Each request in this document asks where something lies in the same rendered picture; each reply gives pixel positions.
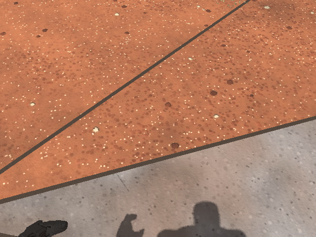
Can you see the robot left hand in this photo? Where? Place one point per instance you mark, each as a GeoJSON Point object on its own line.
{"type": "Point", "coordinates": [45, 229]}

